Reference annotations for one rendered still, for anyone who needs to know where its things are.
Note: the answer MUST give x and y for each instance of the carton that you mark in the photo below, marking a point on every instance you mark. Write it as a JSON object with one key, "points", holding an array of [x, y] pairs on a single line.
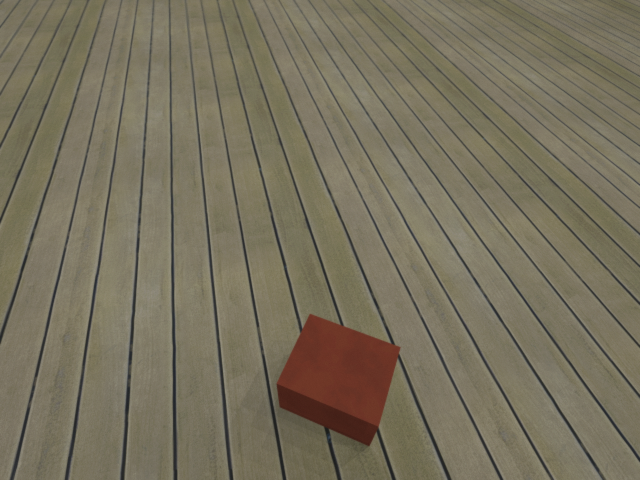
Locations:
{"points": [[339, 378]]}

